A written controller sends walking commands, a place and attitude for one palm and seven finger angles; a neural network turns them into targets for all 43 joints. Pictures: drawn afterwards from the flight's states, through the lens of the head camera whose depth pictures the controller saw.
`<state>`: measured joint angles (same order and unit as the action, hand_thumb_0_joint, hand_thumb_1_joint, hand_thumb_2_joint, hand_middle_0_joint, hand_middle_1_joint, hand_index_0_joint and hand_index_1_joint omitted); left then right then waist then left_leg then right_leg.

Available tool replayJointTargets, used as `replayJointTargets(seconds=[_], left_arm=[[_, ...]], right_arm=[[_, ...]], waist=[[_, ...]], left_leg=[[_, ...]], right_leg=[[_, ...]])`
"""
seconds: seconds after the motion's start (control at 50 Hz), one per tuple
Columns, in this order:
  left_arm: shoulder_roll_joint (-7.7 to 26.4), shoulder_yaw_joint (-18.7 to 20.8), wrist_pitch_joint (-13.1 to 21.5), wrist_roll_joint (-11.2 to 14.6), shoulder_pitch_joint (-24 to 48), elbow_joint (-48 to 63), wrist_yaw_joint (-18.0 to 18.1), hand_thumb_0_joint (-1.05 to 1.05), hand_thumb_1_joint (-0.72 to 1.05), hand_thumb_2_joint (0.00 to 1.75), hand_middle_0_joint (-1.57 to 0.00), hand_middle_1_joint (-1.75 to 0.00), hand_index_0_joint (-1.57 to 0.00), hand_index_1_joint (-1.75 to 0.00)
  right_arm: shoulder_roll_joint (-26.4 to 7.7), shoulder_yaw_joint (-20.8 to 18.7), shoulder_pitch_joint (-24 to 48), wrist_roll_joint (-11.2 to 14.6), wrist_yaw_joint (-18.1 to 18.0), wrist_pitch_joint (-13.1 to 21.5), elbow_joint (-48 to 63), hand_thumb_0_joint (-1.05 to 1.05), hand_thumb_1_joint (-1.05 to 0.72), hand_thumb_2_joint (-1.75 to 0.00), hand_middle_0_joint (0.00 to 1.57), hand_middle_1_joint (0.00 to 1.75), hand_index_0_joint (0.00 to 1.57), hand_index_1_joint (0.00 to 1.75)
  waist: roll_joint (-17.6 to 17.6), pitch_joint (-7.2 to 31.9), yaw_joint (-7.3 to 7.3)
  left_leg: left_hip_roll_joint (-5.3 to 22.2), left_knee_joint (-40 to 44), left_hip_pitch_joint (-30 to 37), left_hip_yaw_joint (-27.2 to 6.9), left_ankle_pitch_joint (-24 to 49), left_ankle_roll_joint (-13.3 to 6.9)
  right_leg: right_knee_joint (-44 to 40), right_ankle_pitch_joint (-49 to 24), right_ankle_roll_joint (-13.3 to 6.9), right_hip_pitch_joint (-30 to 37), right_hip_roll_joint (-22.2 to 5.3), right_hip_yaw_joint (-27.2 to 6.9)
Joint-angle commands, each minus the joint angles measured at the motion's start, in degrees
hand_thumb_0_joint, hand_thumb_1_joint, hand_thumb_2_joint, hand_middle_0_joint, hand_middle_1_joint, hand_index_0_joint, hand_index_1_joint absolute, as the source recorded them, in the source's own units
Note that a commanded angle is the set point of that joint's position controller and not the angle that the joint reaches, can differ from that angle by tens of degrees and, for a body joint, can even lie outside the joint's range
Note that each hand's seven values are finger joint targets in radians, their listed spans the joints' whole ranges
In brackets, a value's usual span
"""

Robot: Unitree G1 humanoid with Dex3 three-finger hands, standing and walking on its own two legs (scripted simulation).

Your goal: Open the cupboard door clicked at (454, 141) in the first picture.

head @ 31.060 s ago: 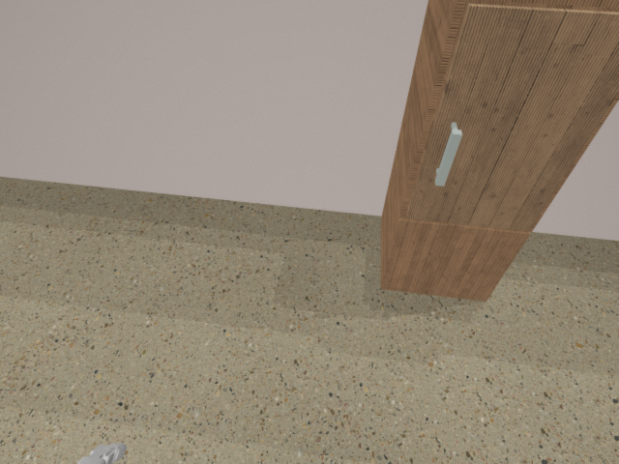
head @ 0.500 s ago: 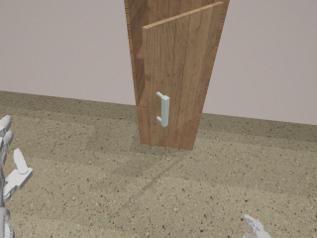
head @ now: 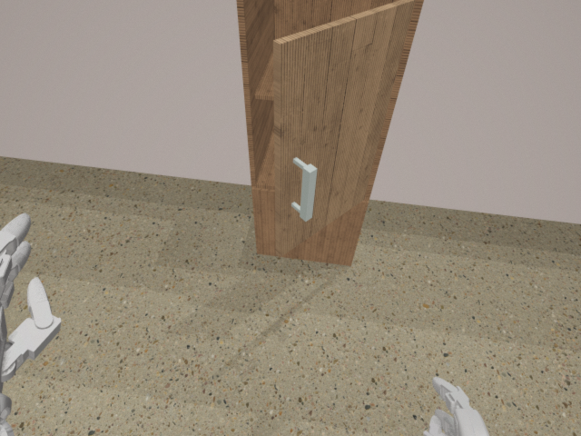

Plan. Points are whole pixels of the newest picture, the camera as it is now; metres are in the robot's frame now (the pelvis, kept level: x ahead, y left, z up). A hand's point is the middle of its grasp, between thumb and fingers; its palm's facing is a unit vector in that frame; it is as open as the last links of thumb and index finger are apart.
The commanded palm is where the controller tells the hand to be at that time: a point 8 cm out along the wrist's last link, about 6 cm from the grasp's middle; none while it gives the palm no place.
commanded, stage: stop stepping back and stand still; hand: left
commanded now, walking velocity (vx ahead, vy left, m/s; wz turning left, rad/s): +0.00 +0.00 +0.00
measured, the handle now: (302, 189) +0.64 +0.03 -0.09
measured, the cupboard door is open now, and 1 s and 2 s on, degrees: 49 49 49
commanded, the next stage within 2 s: let the arm hang, fingers relaxed in 0.18 s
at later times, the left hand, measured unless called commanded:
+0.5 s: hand out of the picture +0.12 +0.21 -0.13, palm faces -0.01 -0.95 -0.30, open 7.4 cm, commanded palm none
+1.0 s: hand out of the picture -0.04 +0.18 -0.17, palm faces +0.06 -0.97 -0.23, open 7.4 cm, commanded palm none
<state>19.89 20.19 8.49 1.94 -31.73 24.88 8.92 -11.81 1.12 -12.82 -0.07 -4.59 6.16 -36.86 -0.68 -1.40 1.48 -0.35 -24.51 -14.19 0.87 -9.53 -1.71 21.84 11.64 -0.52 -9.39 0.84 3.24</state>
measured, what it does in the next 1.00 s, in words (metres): stands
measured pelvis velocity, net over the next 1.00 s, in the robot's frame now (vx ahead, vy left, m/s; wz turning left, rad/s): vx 0.00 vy -0.01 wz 0.02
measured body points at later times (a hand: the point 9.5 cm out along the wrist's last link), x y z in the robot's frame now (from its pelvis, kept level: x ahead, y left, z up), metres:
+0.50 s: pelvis -0.01 +0.00 -0.01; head +0.01 -0.01 +0.44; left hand +0.12 +0.26 -0.11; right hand +0.11 -0.27 -0.14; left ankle +0.04 +0.10 -0.74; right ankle +0.00 -0.11 -0.74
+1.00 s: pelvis +0.00 -0.01 +0.00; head +0.02 -0.02 +0.45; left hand -0.04 +0.23 -0.16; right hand -0.01 -0.21 -0.17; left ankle +0.04 +0.10 -0.74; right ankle +0.00 -0.11 -0.74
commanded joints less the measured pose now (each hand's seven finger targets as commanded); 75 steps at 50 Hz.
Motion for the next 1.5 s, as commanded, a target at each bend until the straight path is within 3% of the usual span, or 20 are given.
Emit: replayJointTargets(seconds=[0.0, 0.02, 0.1, 0.24, 0.26, 0.28, 0.3, 0.34, 0.4, 0.42, 0.44, 0.52, 0.58, 0.6, 0.64, 0.78, 0.88, 1.06, 1.18, 1.48], left_arm=[[13.81, 8.57, 5.24, -0.33, 7.72, 16.55, 1.79, 0.0, 0.9, 0.9, -0.2, -0.3, -0.2, -0.3], [14.67, 9.7, 5.27, -0.34, 6.86, 16.75, 1.83, 0.0, 0.9, 0.9, -0.2, -0.3, -0.2, -0.3], [11.83, 8.48, 5.03, 0.28, 2.69, 12.28, 1.43, 0.0, 0.9, 0.9, -0.2, -0.3, -0.2, -0.3], [11.69, 8.27, 4.66, 0.98, -0.13, 9.95, 0.49, 0.0, 0.9, 0.9, -0.2, -0.3, -0.2, -0.3], [2.89, -14.77, -2.72, -4.38, 6.32, -33.06, -7.54, 0.0, 0.9, 0.9, -0.2, -0.3, -0.2, -0.3], [2.3, -12.89, -6.58, -3.69, 6.44, -35.03, -8.61, 0.0, 0.9, 0.9, -0.2, -0.3, -0.2, -0.3], [1.68, -13.31, -7.7, -3.52, 6.69, -34.31, -8.79, 0.0, 0.9, 0.9, -0.2, -0.3, -0.2, -0.3], [1.81, -14.23, -7.3, -3.91, 9.65, -39.15, -8.8, 0.0, 0.9, 0.9, -0.2, -0.3, -0.2, -0.3], [3.71, -15.15, -7.3, -4.11, 14.23, -49.12, -8.85, 0.0, 0.9, 0.9, -0.2, -0.3, -0.2, -0.3], [3.84, -15.62, -7.52, -3.99, 15.43, -52.56, -8.69, 0.0, 0.9, 0.9, -0.2, -0.3, -0.2, -0.3], [3.08, -16.31, -7.93, -3.77, 16.45, -56.03, -8.47, 0.0, 0.9, 0.9, -0.2, -0.3, -0.2, -0.3], [1.53, -18.02, -8.81, -3.21, 15.91, -67.42, -7.84, 0.0, 0.9, 0.9, -0.2, -0.3, -0.2, -0.3], [0.18, -18.31, -8.56, -2.71, 13.84, -74.69, -7.82, 0.0, 0.9, 0.9, -0.2, -0.3, -0.2, -0.3], [-1.15, -17.8, -8.57, -2.71, 13.3, -76.27, -7.72, 0.0, 0.9, 0.9, -0.2, -0.3, -0.2, -0.3], [-1.17, -18.11, -8.68, -2.59, 12.94, -79.16, -7.79, 0.0, 0.9, 0.9, -0.2, -0.3, -0.2, -0.3], [-3.86, -18.65, -8.6, -2.52, 11.9, -85.77, -7.69, 0.0, 0.9, 0.9, -0.2, -0.3, -0.2, -0.3], [-5.15, -18.93, -8.46, -2.42, 10.56, -87.89, -7.33, 0.0, 0.9, 0.9, -0.2, -0.3, -0.2, -0.3], [-6.59, -18.85, -8.11, -2.36, 9.59, -89.18, -6.83, 0.0, 0.9, 0.9, -0.2, -0.3, -0.2, -0.3], [-7.13, -18.57, -8.15, -2.37, 10.06, -89.39, -6.76, 0.0, 0.9, 0.9, -0.2, -0.3, -0.2, -0.3], [-7.6, -18.5, -7.84, -2.22, 9.68, -89.66, -6.8, 0.0, 0.9, 0.9, -0.2, -0.3, -0.2, -0.3]], right_arm=[[-6.97, -2.76, 6.65, -0.15, -0.83, 4.14, 9.44, 0.0, -0.9, -0.9, 0.2, 0.3, 0.2, 0.3], [-7.16, -3.01, 6.76, -0.29, -0.79, 4.23, 9.39, 0.0, -0.9, -0.9, 0.2, 0.3, 0.2, 0.3], [-6.74, -2.83, 6.47, -0.05, -0.25, 3.32, 9.33, 0.0, -0.9, -0.9, 0.2, 0.3, 0.2, 0.3], [-7.24, -3.22, 6.41, 0.25, -0.14, 2.46, 9.5, 0.0, -0.9, -0.9, 0.2, 0.3, 0.2, 0.3], [-16.8, -5.57, 8.49, 0.15, 5.33, 5.05, -5.54, 0.0, -0.9, -0.9, 0.2, 0.3, 0.2, 0.3], [-14.14, -5.63, 3.34, 0.21, 5.16, 1.3, -5.93, 0.0, -0.9, -0.9, 0.2, 0.3, 0.2, 0.3], [-13.69, -5.32, 2.21, -0.05, 4.95, 0.3, -4.95, 0.0, -0.9, -0.9, 0.2, 0.3, 0.2, 0.3], [-13.33, -4.39, 2.38, -0.73, 4.69, -1.0, -5.26, 0.0, -0.9, -0.9, 0.2, 0.3, 0.2, 0.3], [-13.33, -3.67, 3.55, -1.27, 4.64, -2.62, -6.95, 0.0, -0.9, -0.9, 0.2, 0.3, 0.2, 0.3], [-12.54, -3.46, 3.19, -1.32, 4.7, -3.38, -7.51, 0.0, -0.9, -0.9, 0.2, 0.3, 0.2, 0.3], [-11.2, -3.02, 2.66, -1.51, 4.68, -4.11, -8.86, 0.0, -0.9, -0.9, 0.2, 0.3, 0.2, 0.3], [-8.75, -1.65, 2.3, -1.64, 4.37, -5.69, -13.11, 0.0, -0.9, -0.9, 0.2, 0.3, 0.2, 0.3], [-6.62, -1.31, 1.04, -1.31, 3.73, -6.01, -16.28, 0.0, -0.9, -0.9, 0.2, 0.3, 0.2, 0.3], [-5.96, -1.54, 0.26, -1.52, 3.49, -6.18, -17.02, 0.0, -0.9, -0.9, 0.2, 0.3, 0.2, 0.3], [-5.57, -1.61, -1.24, -1.31, 3.21, -6.51, -18.54, 0.0, -0.9, -0.9, 0.2, 0.3, 0.2, 0.3], [-4.08, -2.0, -6.88, -1.09, 2.57, -6.66, -23.05, 0.0, -0.9, -0.9, 0.2, 0.3, 0.2, 0.3], [-2.54, -1.81, -8.34, -1.14, 2.48, -6.66, -25.05, 0.0, -0.9, -0.9, 0.2, 0.3, 0.2, 0.3], [-0.13, -1.33, -8.61, -1.07, 2.3, -6.09, -27.29, 0.0, -0.9, -0.9, 0.2, 0.3, 0.2, 0.3], [0.46, -1.28, -8.68, -1.14, 2.1, -5.9, -27.73, 0.0, -0.9, -0.9, 0.2, 0.3, 0.2, 0.3], [0.3, -1.42, -8.7, -1.01, 1.84, -5.74, -27.84, 0.0, -0.9, -0.9, 0.2, 0.3, 0.2, 0.3]], waist=[[-5.02, 3.94, -1.19], [-5.0, 4.26, -1.13], [-5.6, 2.7, -1.4], [-1.19, 4.04, -1.45], [-1.99, -0.41, -3.12], [-1.79, 4.72, -2.51], [-3.33, 4.4, -2.6], [1.51, 6.69, -1.79], [12.9, 6.64, -1.58], [13.29, 6.09, -1.8], [12.42, 5.2, -2.17], [-4.21, 2.03, -1.31], [-8.19, 1.6, -1.08], [-11.28, 1.36, -1.06], [-10.74, 0.53, -1.07], [0.75, -2.31, -1.69], [2.97, -3.52, -1.87], [1.68, -3.79, -1.45], [-0.98, -4.79, -1.37], [0.24, -3.56, -1.51]], left_leg=[[3.16, 6.98, -1.22, -4.56, -9.68, 0.66], [3.02, 6.54, -0.93, -4.5, -9.52, 0.94], [2.96, 7.38, -1.8, -4.58, -8.73, 1.54], [3.11, 6.67, -0.75, -4.31, -1.06, 1.68], [5.18, -2.71, -5.7, -6.83, 10.81, 0.94], [5.97, -2.89, 0.21, -5.36, 15.55, 1.02], [6.58, -3.04, 0.64, -5.58, 15.0, 0.46], [7.56, -1.88, -2.76, -8.58, 13.73, -1.73], [5.48, -2.77, -2.52, -8.62, 6.32, -1.62], [4.56, -3.68, -1.36, -7.69, 5.7, -1.16], [3.77, -4.13, 0.12, -6.61, 5.56, -0.77], [4.52, 1.18, -1.57, -7.99, 2.08, -0.57], [4.06, 2.23, -2.81, -7.63, -1.5, -0.22], [4.2, 2.6, -3.0, -7.66, -3.05, -0.22], [4.52, 3.26, -3.25, -8.32, -4.94, -0.32], [4.99, 4.63, -1.89, -8.58, -6.3, -0.78], [4.56, 4.07, 0.27, -7.19, -4.11, -0.74], [4.67, 4.12, 0.97, -6.32, 1.54, -0.69], [4.65, 4.95, 0.04, -6.37, 0.61, -0.5], [4.6, 3.74, 2.63, -6.06, 4.61, -0.48]], right_leg=[[-6.41, 4.51, 0.9, 1.24, -2.1, -5.46], [-6.9, 5.24, 0.72, 1.09, -2.37, -5.62], [-7.41, 5.3, 0.61, 0.41, -1.74, -4.61], [-6.8, 0.04, 1.1, 1.5, -1.46, -3.36], [3.93, -6.47, -1.16, -5.97, -5.46, -1.41], [2.96, -5.36, -1.45, -6.89, -5.75, -4.91], [3.84, -1.8, -1.1, -7.98, -4.99, -3.89], [6.53, 0.84, -1.59, -4.47, -4.0, -3.9], [3.38, 0.99, -2.73, -3.53, -6.49, -7.34], [2.47, 1.41, -3.42, -4.84, -7.84, -8.11], [1.82, 1.5, -3.8, -6.25, -8.62, -8.42], [1.4, 5.66, -2.32, -4.12, -6.43, -7.34], [-0.31, 4.99, -2.69, -1.34, -6.69, -7.61], [-0.89, 5.26, -3.03, -1.08, -6.7, -7.35], [-1.68, 5.76, -3.07, -0.88, -6.51, -6.62], [-3.42, 7.86, -2.93, -2.88, -6.32, -5.5], [-4.09, 8.54, -2.93, -5.0, -6.76, -5.7], [-2.93, 3.31, -2.51, -3.26, -6.81, -5.25], [-2.78, 2.84, -2.4, -2.36, -6.59, -5.06], [-3.32, -0.25, -2.45, -1.12, -6.89, -4.9]])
